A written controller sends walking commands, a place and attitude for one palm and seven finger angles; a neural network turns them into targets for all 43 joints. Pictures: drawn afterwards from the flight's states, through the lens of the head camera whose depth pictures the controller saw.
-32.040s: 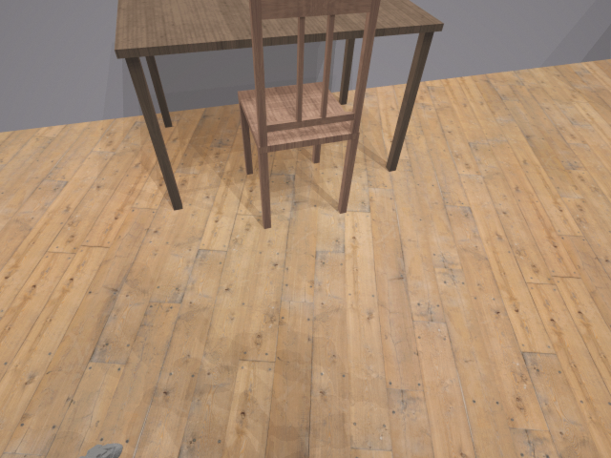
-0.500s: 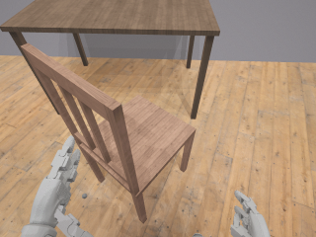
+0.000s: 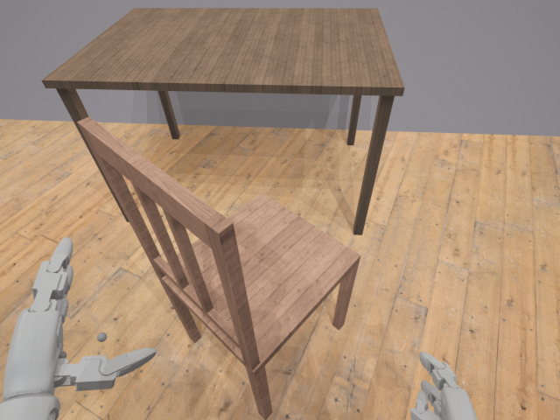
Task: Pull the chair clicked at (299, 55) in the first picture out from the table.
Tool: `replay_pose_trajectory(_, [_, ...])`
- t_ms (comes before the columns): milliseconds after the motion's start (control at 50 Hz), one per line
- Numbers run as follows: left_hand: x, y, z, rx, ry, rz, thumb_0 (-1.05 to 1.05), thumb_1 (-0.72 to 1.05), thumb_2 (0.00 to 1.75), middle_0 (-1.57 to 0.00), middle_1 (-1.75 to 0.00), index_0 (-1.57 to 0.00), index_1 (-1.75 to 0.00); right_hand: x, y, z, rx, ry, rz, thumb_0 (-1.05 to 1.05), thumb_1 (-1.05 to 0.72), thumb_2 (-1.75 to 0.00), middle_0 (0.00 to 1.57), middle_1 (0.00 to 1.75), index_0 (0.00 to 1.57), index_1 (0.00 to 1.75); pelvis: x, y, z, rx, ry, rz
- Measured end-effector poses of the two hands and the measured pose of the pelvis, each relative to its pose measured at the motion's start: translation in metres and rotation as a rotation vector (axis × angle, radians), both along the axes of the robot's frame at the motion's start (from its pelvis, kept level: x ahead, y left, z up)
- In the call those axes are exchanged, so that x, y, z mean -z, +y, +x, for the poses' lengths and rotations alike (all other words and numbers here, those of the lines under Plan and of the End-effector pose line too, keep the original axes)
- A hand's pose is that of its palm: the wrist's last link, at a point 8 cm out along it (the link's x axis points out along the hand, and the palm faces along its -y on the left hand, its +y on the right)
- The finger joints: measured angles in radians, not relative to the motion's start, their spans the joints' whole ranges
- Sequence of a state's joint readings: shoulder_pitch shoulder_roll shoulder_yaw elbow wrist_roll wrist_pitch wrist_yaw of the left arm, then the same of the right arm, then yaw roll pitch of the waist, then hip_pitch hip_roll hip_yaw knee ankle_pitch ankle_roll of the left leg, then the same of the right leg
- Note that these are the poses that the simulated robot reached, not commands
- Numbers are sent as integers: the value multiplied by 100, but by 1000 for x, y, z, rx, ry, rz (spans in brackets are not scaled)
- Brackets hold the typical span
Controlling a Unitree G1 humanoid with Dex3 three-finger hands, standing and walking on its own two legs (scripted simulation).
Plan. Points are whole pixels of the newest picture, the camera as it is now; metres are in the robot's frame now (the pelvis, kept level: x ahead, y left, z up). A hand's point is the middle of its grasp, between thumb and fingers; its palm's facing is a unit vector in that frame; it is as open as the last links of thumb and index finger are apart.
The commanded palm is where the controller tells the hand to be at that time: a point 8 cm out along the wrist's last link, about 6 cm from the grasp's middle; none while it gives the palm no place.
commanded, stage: draw the hand back to the body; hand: left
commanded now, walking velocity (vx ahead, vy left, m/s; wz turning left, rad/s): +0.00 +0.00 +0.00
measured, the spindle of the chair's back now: (164, 241) +0.45 +0.30 -0.06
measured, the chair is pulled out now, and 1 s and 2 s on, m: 0.49 0.49 0.49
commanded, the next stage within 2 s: step back with the hand held close in 0.74 s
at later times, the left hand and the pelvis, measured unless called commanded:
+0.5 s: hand (42, 277) +0.21 +0.27 +0.18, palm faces +0.48 -0.77 -0.42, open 8.0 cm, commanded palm +0.15 +0.31 +0.19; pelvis +0.01 +0.01 +0.01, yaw -1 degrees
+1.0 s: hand (49, 290) +0.20 +0.27 +0.17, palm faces +0.43 -0.78 -0.45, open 7.4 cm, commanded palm +0.14 +0.30 +0.19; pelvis -0.01 +0.01 +0.01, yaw -2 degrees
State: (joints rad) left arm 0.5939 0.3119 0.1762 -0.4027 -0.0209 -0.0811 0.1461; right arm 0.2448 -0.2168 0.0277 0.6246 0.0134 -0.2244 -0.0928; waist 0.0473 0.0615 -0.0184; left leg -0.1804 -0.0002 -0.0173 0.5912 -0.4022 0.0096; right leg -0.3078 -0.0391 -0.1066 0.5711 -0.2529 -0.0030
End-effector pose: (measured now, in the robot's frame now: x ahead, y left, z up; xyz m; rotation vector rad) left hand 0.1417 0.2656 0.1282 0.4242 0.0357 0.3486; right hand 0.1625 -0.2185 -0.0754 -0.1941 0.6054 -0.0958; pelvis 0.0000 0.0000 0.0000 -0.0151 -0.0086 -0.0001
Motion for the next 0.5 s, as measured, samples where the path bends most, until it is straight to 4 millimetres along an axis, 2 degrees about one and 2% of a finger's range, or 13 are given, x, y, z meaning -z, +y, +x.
replay_pose_trajectory(160, [-36, 15, 12, -30, -108, 82, -1, 22, 58, -12, -17, -12, -16, -3, 6, 14, -14, 15, 12, 1, -90, -90, 20, 30, 20, 30, -7, 3, 11, 9, -26, 0])
replay_pose_trajectory(400, [-72, 35, 19, -62, -226, 151, 0, 65, 78, -18, -26, -18, -25, -6, 7, 20, -22, 50, 4, 1, -90, -90, 20, 30, 20, 30, -11, 5, 15, 15, -47, -5])
replay_pose_trajectory(500, [-71, 39, 19, -75, -237, 136, 0, 79, 85, -20, -28, -19, -28, -4, 6, 15, -17, 73, 6, 1, -90, -90, 20, 30, 20, 30, -12, 6, 13, 16, -50, -4])
